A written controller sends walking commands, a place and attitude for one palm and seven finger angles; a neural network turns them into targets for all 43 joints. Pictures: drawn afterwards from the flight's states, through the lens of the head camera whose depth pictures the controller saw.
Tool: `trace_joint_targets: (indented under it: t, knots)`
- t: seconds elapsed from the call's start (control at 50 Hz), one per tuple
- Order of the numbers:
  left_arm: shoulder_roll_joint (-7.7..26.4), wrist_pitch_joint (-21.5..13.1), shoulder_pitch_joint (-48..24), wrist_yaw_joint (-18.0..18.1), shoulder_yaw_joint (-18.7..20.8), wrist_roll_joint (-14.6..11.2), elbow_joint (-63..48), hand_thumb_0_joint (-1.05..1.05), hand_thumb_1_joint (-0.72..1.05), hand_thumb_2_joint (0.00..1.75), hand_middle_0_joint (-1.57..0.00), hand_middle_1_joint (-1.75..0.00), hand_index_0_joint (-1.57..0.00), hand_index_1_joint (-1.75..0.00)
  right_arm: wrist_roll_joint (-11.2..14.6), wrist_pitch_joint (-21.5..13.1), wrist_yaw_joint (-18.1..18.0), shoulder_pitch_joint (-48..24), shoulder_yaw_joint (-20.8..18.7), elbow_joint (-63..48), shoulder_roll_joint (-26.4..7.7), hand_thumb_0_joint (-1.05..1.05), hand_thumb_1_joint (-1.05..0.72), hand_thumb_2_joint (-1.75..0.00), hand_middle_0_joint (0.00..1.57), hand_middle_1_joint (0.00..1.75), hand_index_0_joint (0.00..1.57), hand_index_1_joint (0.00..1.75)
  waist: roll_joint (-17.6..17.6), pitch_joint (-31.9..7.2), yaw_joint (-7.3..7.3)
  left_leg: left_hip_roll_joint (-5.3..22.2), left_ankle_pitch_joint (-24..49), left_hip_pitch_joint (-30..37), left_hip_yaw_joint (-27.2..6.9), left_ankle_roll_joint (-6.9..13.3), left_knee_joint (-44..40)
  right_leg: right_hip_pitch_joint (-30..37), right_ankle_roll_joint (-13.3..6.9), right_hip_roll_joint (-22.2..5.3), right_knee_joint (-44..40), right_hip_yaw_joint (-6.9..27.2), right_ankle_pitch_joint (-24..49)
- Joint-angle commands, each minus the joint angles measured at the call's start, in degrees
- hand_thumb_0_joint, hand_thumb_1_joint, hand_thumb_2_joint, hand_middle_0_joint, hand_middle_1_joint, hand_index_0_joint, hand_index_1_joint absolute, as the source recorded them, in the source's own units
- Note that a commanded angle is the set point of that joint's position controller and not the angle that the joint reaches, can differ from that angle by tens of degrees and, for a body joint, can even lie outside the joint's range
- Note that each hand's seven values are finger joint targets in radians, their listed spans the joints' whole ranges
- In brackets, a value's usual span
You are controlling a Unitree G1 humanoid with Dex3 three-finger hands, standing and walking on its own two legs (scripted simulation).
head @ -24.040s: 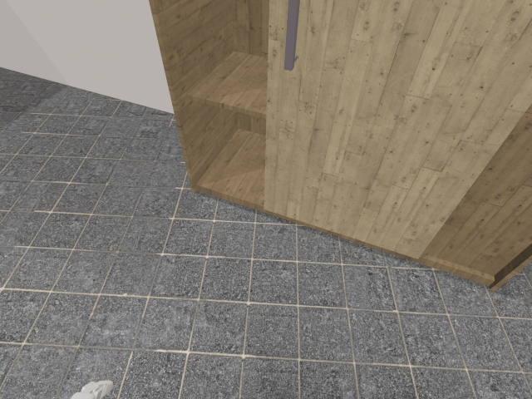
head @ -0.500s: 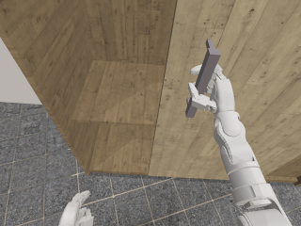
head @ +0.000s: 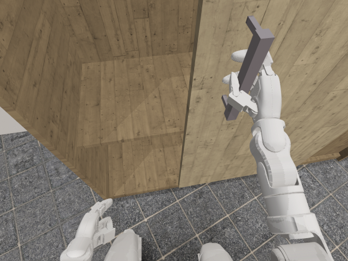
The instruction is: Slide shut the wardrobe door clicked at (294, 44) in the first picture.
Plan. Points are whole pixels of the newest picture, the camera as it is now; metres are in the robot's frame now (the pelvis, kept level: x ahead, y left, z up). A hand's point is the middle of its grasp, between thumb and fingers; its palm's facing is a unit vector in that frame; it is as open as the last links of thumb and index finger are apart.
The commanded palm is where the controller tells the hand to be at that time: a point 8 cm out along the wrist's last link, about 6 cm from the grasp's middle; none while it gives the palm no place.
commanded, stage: step sideways, sliding the door along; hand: right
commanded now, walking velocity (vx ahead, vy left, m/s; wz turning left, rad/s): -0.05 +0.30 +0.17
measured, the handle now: (239, 76) +0.44 -0.16 +0.15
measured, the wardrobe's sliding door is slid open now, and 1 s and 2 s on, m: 0.38 0.21 0.19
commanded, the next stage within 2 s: stop walking and hold the door there in 1.32 s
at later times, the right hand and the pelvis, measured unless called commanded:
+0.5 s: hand (196, 97) +0.38 -0.06 +0.16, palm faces +0.20 +0.98 -0.04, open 6.2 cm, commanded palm +0.35 -0.02 +0.16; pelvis +0.05 +0.08 +0.01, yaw -2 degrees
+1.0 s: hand (150, 107) +0.36 +0.03 +0.16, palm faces -0.08 +1.00 -0.04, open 6.1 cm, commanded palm +0.35 +0.02 +0.16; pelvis +0.02 +0.09 +0.00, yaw +4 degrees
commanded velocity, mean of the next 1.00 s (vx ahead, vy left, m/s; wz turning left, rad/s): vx -0.07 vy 0.16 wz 0.20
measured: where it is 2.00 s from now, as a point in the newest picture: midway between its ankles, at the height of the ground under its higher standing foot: outside the picture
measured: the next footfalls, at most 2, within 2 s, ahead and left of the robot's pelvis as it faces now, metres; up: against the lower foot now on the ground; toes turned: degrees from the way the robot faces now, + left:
left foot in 0.06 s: +0.10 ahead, +0.20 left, +0.00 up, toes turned +3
right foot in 0.22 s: +0.07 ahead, -0.09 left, +0.00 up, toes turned -5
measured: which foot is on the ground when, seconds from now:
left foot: up 0.00-0.04, down 0.06-1.00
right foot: down 0.00-0.12, up 0.14-0.20, down 0.22-1.00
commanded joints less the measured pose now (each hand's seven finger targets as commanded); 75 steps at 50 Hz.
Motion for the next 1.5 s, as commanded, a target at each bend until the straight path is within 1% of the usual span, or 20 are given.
trace_joint_targets:
  t: [0.0,0.1,0.16,0.22,0.26,0.34,0.4,0.56,0.66,0.72,0.78,0.86,1.0,1.08,1.16,1.2,1.22,1.4,1.42,1.48]
  knots:
    - [8.0,-2.5,-4.6,0.3,2.4,-1.0,-8.3,0.0,0.9,0.9,-0.2,-0.3,-0.2,-0.3,-1.5,-7.4,5.8,-26.4,14.9,-20.6,8.9,0.0,-0.9,-0.9,0.45,1.4,0.45,1.4,-10.3,-27.6,8.81,-4.3,8.2,14.6,7.2,-0.4,-10.3,8.9,-10.2,-8.3,1.8,-3.4,37.1]
    - [5.5,-3.9,-5.6,1.7,2.8,-0.5,-5.7,0.0,0.9,0.9,-0.2,-0.3,-0.2,-0.3,-3.1,-6.7,4.3,-21.2,11.2,-22.4,3.4,0.0,-0.9,-0.9,0.45,1.4,0.45,1.4,27.7,-28.8,7.48,14.1,55.5,29.3,-16.6,8.4,-20.3,-9.4,-5.1,5.2,24.5,-3.9,-10.9]
    - [4.5,-6.2,-6.6,2.4,1.3,0.3,-3.4,0.0,0.9,0.9,-0.2,-0.3,-0.2,-0.3,-1.5,-7.6,2.9,-19.3,15.3,-29.7,9.0,0.0,-0.9,-0.9,0.45,1.4,0.45,1.4,9.6,-32.5,10.01,9.7,52.7,26.2,-6.3,4.9,-10.6,1.6,-6.3,3.9,-7.3,-6.6,5.6]
    - [8.3,-6.9,-5.9,0.8,3.5,-0.2,-6.9,0.0,0.9,0.9,-0.2,-0.3,-0.2,-0.3,-0.3,-7.9,3.7,-15.0,18.3,-30.9,12.1,0.0,-0.9,-0.9,0.45,1.4,0.45,1.4,-3.9,-37.4,7.39,0.5,-0.7,7.9,0.2,-1.0,3.0,19.5,-14.9,-15.9,-11.3,4.0,45.3]
    - [6.3,-7.9,-6.7,0.1,2.2,0.1,-7.9,0.0,0.9,0.9,-0.2,-0.3,-0.2,-0.3,-0.4,-8.5,3.9,-15.0,20.0,-36.3,12.8,0.0,-0.9,-0.9,0.45,1.4,0.45,1.4,-11.8,-30.6,8.27,0.4,-4.1,4.6,0.4,-0.7,2.4,19.3,-15.8,-14.3,-8.2,-0.3,54.9]
    - [7.4,-9.4,-5.3,-0.5,2.2,-0.9,-8.5,0.0,0.9,0.9,-0.2,-0.3,-0.2,-0.3,-3.1,-8.1,3.8,-12.1,19.1,-36.8,9.7,0.0,-0.9,-0.9,0.45,1.4,0.45,1.4,1.0,-29.7,8.04,1.2,33.7,15.6,1.4,-1.2,-20.6,16.5,-8.0,-5.2,8.0,-10.1,42.6]
    - [6.4,-9.2,-5.9,0.3,2.7,-0.6,-8.3,0.0,0.9,0.9,-0.2,-0.3,-0.2,-0.3,-3.4,-7.6,3.3,-8.9,20.0,-38.5,10.1,0.0,-0.9,-0.9,0.45,1.4,0.45,1.4,18.9,-30.1,8.41,11.8,67.4,26.7,-15.8,4.9,-15.3,-2.1,-4.7,2.5,7.6,-7.4,5.7]
    - [7.4,-8.3,-4.8,-1.8,2.7,0.9,-10.8,0.0,0.9,0.9,-0.2,-0.3,-0.2,-0.3,-2.9,-10.3,4.6,-0.8,22.7,-42.6,12.9,0.0,-0.9,-0.9,0.45,1.4,0.45,1.4,-6.4,-31.8,8.64,-0.8,-1.6,1.3,2.0,-0.3,0.4,23.8,-12.5,-15.7,-4.7,-4.8,65.7]
    - [7.3,-6.3,-5.8,-1.8,1.9,0.6,-10.4,0.0,0.9,0.9,-0.2,-0.3,-0.2,-0.3,-3.8,-9.2,4.7,-3.7,20.0,-40.9,9.7,0.0,-0.9,-0.9,0.45,1.4,0.45,1.4,-4.6,-29.6,9.16,-0.4,19.9,13.4,2.8,0.3,-12.2,14.3,-8.7,-12.3,2.9,-8.6,50.2]
    - [6.1,-5.7,-6.4,-0.6,2.8,-0.2,-10.1,0.0,0.9,0.9,-0.2,-0.3,-0.2,-0.3,-3.3,-8.7,4.3,-4.4,18.6,-40.6,7.4,0.0,-0.9,-0.9,0.45,1.4,0.45,1.4,19.2,-32.4,9.85,10.0,66.3,24.1,-13.2,7.9,-14.2,1.9,-3.8,-0.3,12.7,-10.0,16.3]
    - [4.3,-5.7,-6.0,0.6,1.4,0.8,-8.2,0.0,0.9,0.9,-0.2,-0.3,-0.2,-0.3,-3.0,-8.5,3.8,-3.1,19.0,-41.9,8.0,0.0,-0.9,-0.9,0.45,1.4,0.45,1.4,15.6,-32.2,9.61,10.7,63.1,23.1,-11.9,6.7,-11.6,0.6,-5.3,0.5,-2.0,-8.4,1.8]
    - [7.1,-3.8,-7.3,-0.2,2.9,2.5,-8.9,0.0,0.9,0.9,-0.2,-0.3,-0.2,-0.3,-2.0,-9.6,5.0,-3.9,17.6,-39.9,8.0,0.0,-0.9,-0.9,0.45,1.4,0.45,1.4,-13.5,-31.7,9.18,-0.9,-6.9,2.1,-0.6,-0.8,9.4,16.0,-15.9,-21.9,-11.3,3.0,57.1]
    - [6.9,-2.6,-7.0,-0.6,2.5,0.7,-8.4,0.0,0.9,0.9,-0.2,-0.3,-0.2,-0.3,-3.2,-8.4,5.3,-12.6,14.9,-31.4,7.1,0.0,-0.9,-0.9,0.45,1.4,0.45,1.4,-8.8,-29.6,9.01,-2.0,9.5,14.7,4.3,-0.2,-14.3,10.2,-9.0,-14.0,0.3,-7.6,37.8]
    - [5.4,-2.7,-7.3,1.3,3.0,-0.2,-7.0,0.0,0.9,0.9,-0.2,-0.3,-0.2,-0.3,-2.8,-6.1,3.6,-11.3,12.8,-23.8,4.3,0.0,-0.9,-0.9,0.45,1.4,0.45,1.4,26.6,-27.6,8.32,11.5,33.1,16.4,-19.9,9.9,-25.1,-6.1,-3.8,5.0,18.3,-9.4,-10.5]
    - [5.2,-3.6,-6.0,2.0,2.1,0.8,-3.4,0.0,0.9,0.9,-0.2,-0.3,-0.2,-0.3,-1.8,-8.4,2.7,-18.6,16.8,-29.0,9.4,0.0,-0.9,-0.9,0.45,1.4,0.45,1.4,8.5,-32.9,11.49,4.7,37.0,15.8,-4.7,5.9,-7.9,9.8,-5.4,1.9,-16.8,-10.2,15.2]
    - [8.7,-3.5,-6.5,0.9,4.0,1.2,-6.1,0.0,0.9,0.9,-0.2,-0.3,-0.2,-0.3,-0.9,-8.5,4.5,-16.9,17.6,-26.4,10.0,0.0,-0.9,-0.9,0.45,1.4,0.45,1.4,-9.1,-33.1,9.49,-2.3,-4.8,-3.5,0.0,0.4,11.6,22.8,-15.9,-20.7,-15.9,10.5,47.8]
    - [7.5,-3.2,-6.8,0.0,2.9,1.4,-6.1,0.0,0.9,0.9,-0.2,-0.3,-0.2,-0.3,-1.3,-7.7,5.3,-16.1,17.2,-23.4,10.5,0.0,-0.9,-0.9,0.45,1.4,0.45,1.4,-7.0,-31.6,8.82,-1.7,-6.8,-5.5,-2.8,-0.1,16.1,19.9,-18.0,-21.6,-15.0,12.2,42.8]
    - [8.3,-4.9,-4.5,0.0,2.6,0.0,-6.1,0.0,0.9,0.9,-0.2,-0.3,-0.2,-0.3,-1.6,-7.3,5.2,-25.9,13.3,-16.9,8.4,0.0,-0.9,-0.9,0.45,1.4,0.45,1.4,-11.7,-29.4,8.72,-3.5,2.6,10.1,6.0,-0.2,-10.0,13.0,-11.5,-13.2,-8.0,-5.8,34.9]
    - [11.7,-3.6,-0.7,1.3,3.6,0.9,-0.7,0.0,0.9,0.9,-0.2,-0.3,-0.2,-0.3,-3.5,-7.2,1.9,-13.5,-18.7,0.7,-24.1,0.0,-0.9,-0.9,0.45,1.4,0.45,1.4,-12.8,-30.3,5.95,-4.8,7.1,12.8,6.7,-1.1,-14.7,10.8,-9.7,-11.3,-4.7,-8.8,32.9]
    - [7.0,-4.0,-2.4,2.1,1.4,-0.4,-2.8,0.0,0.9,0.9,-0.2,-0.3,-0.2,-0.3,-3.1,-7.5,2.8,-17.3,-10.4,-5.3,-17.8,0.0,-0.9,-0.9,0.45,1.4,0.45,1.4,12.3,-29.8,8.48,7.8,28.3,26.0,-11.7,5.3,-27.4,-6.7,-4.7,2.6,13.5,-14.6,5.2]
